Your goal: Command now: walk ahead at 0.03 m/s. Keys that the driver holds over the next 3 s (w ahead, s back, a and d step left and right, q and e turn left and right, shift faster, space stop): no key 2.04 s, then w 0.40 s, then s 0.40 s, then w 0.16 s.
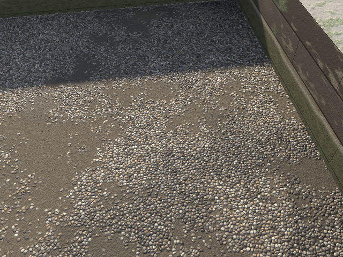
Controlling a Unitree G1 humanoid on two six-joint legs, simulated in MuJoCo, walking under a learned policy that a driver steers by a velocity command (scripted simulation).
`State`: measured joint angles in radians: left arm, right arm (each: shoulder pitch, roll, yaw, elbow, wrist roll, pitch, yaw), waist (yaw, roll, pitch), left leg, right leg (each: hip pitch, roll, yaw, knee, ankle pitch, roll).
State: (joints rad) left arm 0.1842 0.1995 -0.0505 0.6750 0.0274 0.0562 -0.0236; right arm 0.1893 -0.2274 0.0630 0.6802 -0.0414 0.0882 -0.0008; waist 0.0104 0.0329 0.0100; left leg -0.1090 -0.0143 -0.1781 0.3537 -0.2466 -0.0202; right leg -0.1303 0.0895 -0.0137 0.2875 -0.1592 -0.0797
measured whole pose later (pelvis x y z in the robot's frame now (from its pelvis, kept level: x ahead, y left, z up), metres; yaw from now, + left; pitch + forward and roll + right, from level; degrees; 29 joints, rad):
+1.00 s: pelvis +0.00 +0.04 +0.00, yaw -1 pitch +0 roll +0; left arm 0.28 0.26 -0.06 0.62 0.05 0.06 0.00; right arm 0.21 -0.26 0.08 0.69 -0.04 0.07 -0.01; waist 0.02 0.00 -0.01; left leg -0.08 -0.07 -0.15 0.28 -0.19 0.03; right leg -0.15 0.03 0.03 0.30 -0.16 -0.02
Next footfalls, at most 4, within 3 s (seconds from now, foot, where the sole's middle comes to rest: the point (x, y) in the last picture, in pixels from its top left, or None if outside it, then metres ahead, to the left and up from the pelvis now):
none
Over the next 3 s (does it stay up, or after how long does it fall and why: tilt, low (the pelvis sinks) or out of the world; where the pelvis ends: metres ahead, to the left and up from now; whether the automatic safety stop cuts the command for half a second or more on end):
stays up -0.02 0.03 0.00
